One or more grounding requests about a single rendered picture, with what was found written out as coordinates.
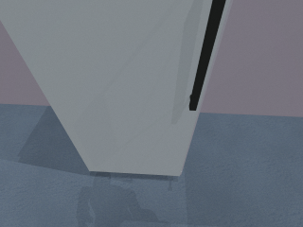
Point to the handle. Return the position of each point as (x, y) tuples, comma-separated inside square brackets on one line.
[(214, 19)]

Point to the fridge door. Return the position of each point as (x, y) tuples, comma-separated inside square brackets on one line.
[(118, 74)]

